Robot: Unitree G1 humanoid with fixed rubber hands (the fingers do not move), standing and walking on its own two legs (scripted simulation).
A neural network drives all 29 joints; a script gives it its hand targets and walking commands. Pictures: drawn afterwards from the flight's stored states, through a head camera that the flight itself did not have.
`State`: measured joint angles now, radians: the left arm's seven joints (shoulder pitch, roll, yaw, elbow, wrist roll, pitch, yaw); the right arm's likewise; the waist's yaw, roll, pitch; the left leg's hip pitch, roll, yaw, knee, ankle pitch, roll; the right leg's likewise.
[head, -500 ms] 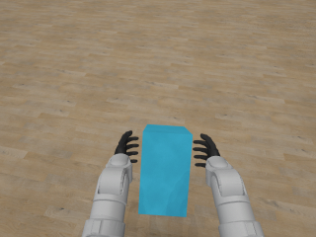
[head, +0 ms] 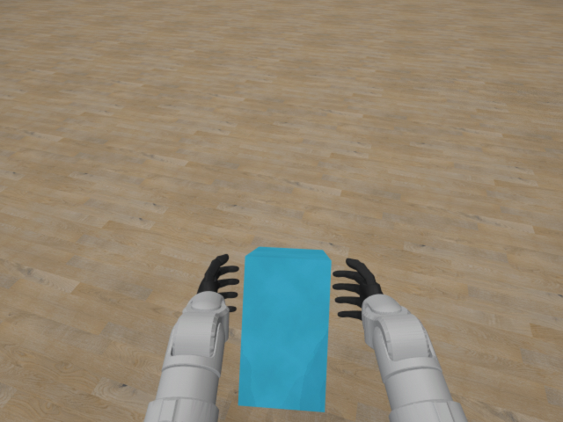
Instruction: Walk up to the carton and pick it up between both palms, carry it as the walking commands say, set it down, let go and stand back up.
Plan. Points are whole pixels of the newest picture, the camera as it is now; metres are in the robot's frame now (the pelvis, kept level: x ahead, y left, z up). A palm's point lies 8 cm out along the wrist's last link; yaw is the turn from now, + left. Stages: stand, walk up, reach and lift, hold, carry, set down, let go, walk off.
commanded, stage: hold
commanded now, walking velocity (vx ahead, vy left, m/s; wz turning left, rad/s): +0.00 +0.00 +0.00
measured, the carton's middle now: (286, 316) +0.35 -0.01 -0.11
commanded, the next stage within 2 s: set down in 0.74 s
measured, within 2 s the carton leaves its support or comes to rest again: neither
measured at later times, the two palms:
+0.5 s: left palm (223, 338) +0.23 +0.09 +0.05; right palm (397, 322) +0.24 -0.15 +0.05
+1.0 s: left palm (236, 314) +0.26 +0.07 +0.04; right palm (397, 308) +0.26 -0.16 +0.05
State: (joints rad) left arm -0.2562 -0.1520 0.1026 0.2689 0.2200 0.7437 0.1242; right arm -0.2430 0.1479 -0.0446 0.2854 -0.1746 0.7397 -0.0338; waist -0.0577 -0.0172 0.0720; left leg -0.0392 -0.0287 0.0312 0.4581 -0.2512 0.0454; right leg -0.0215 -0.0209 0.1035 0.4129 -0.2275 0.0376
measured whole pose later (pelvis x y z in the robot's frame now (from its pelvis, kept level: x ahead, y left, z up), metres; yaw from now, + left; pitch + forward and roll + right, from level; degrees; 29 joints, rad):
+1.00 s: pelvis -0.08 -0.03 -0.02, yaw -2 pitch -12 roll +0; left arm -0.71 -0.21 0.55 0.83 0.46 0.57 0.11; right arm -0.73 0.20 -0.53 0.86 -0.47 0.57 -0.09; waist -0.01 0.01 0.09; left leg -0.20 -0.04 -0.05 0.67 -0.25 0.01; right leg -0.21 0.04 0.13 0.65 -0.22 0.03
